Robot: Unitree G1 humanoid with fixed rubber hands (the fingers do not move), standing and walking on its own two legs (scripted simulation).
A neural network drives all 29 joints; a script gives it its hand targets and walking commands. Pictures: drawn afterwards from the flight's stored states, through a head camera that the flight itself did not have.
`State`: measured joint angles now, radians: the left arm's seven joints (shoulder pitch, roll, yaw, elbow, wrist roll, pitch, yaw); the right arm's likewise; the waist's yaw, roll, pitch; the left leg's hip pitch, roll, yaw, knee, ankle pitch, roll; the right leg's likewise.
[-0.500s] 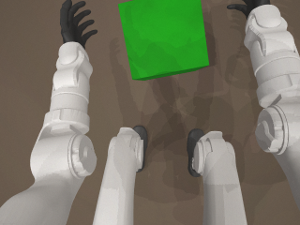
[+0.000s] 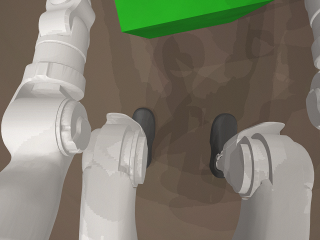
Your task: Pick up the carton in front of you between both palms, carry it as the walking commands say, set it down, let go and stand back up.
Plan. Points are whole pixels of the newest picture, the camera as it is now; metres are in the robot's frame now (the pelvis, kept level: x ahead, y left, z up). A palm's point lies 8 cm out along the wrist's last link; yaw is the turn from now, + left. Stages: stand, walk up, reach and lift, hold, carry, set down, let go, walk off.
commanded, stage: reach and lift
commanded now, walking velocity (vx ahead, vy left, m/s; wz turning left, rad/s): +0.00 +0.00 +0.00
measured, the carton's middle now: out of the picture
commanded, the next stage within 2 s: none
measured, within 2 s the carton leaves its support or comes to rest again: leaves its support in 0.80 s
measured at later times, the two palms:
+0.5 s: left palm out of the picture +0.55 +0.16 -0.18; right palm out of the picture +0.59 -0.14 -0.18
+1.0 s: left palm out of the picture +0.54 +0.15 -0.09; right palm out of the picture +0.56 -0.15 -0.10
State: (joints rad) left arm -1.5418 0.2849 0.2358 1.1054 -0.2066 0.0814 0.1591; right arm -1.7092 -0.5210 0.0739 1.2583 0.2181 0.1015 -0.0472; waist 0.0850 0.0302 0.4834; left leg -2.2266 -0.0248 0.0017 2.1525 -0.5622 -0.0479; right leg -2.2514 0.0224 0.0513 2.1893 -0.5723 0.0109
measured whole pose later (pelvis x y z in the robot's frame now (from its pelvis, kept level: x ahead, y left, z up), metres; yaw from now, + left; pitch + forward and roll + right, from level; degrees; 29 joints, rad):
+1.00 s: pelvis +0.01 +0.00 +0.01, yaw -2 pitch +41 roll +2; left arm -1.22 0.10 0.40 0.70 -0.05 0.32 0.16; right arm -1.37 -0.24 -0.16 0.88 0.00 0.33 -0.10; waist 0.05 0.02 0.14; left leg -2.25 -0.08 -0.05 2.13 -0.60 -0.09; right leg -2.27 0.05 0.05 2.15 -0.58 0.02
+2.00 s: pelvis +0.05 +0.00 +0.26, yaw -3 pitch +32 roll +1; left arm -0.67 -0.11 0.46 0.56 0.23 0.39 0.02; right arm -0.70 0.09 -0.40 0.61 -0.25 0.39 -0.02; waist 0.03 -0.01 -0.23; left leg -1.37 -0.04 -0.06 1.28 -0.45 -0.04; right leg -1.39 0.04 0.06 1.28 -0.45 0.02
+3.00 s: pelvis +0.08 +0.01 +0.40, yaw -4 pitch -5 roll +0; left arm -0.35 -0.17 0.33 0.38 0.30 0.61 -0.02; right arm -0.34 0.17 -0.32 0.37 -0.31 0.61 0.03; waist 0.00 0.00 0.04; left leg -0.17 -0.01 -0.07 0.47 -0.22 -0.01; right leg -0.18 0.01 0.06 0.47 -0.21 0.01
